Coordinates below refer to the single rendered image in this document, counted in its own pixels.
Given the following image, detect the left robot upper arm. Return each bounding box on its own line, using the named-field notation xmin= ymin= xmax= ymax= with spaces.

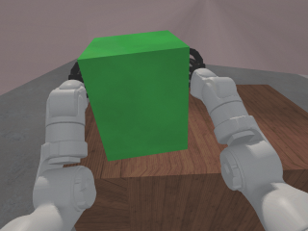
xmin=0 ymin=166 xmax=96 ymax=231

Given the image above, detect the right robot upper arm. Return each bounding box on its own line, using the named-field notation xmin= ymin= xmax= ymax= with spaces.
xmin=219 ymin=139 xmax=308 ymax=231

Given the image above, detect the left robot forearm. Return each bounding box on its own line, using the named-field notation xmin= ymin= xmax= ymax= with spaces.
xmin=33 ymin=79 xmax=88 ymax=208

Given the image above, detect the pedestal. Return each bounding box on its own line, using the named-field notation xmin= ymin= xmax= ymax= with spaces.
xmin=63 ymin=85 xmax=308 ymax=231

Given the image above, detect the right robot forearm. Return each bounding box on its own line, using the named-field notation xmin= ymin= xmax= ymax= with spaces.
xmin=190 ymin=67 xmax=283 ymax=175

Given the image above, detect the robot right hand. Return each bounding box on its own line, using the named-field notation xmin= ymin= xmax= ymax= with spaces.
xmin=189 ymin=48 xmax=206 ymax=88

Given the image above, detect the carton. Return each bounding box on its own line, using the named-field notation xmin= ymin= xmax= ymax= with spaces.
xmin=77 ymin=30 xmax=190 ymax=162

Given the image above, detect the robot left hand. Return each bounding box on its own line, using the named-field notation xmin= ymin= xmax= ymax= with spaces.
xmin=68 ymin=62 xmax=89 ymax=98

